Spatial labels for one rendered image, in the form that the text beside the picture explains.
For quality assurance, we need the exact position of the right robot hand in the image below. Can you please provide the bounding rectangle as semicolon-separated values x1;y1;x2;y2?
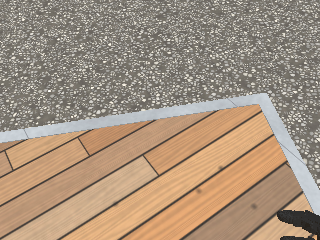
277;210;320;240

